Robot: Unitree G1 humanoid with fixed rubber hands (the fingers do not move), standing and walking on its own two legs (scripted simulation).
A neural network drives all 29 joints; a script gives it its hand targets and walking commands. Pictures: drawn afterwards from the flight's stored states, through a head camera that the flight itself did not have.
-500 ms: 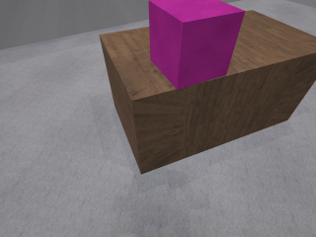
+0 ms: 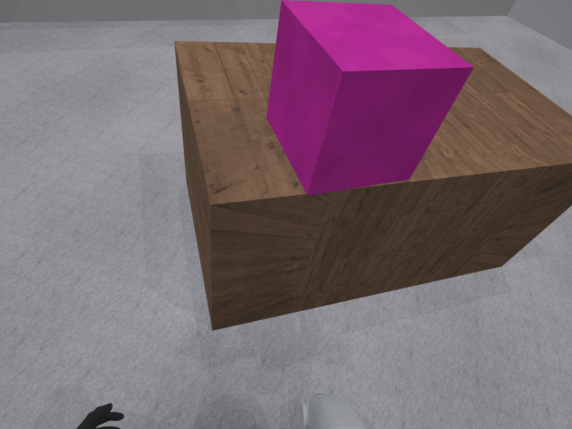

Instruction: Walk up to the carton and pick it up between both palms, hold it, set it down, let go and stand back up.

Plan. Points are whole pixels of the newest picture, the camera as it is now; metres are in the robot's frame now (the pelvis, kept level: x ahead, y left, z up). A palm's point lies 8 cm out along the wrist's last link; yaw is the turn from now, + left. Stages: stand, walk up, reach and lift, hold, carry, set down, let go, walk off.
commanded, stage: walk up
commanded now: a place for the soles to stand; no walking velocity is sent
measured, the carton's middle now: (350, 97) +0.81 -0.19 +0.06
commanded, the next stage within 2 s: none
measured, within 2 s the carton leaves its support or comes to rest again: neither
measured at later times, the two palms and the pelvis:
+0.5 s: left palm out of the picture +0.12 +0.10 -0.12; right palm (483, 311) +0.33 -0.40 -0.08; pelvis +0.13 -0.18 -0.01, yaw +8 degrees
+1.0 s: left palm (287, 326) +0.32 -0.03 -0.12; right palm (553, 305) +0.36 -0.59 -0.10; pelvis +0.24 -0.31 -0.03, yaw +12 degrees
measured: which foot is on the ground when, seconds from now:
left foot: down 0.00-0.20, up 0.22-0.54, down 0.56-0.98, up 1.00-1.00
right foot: up 0.00-0.16, down 0.18-0.58, up 0.60-0.96, down 0.98-1.00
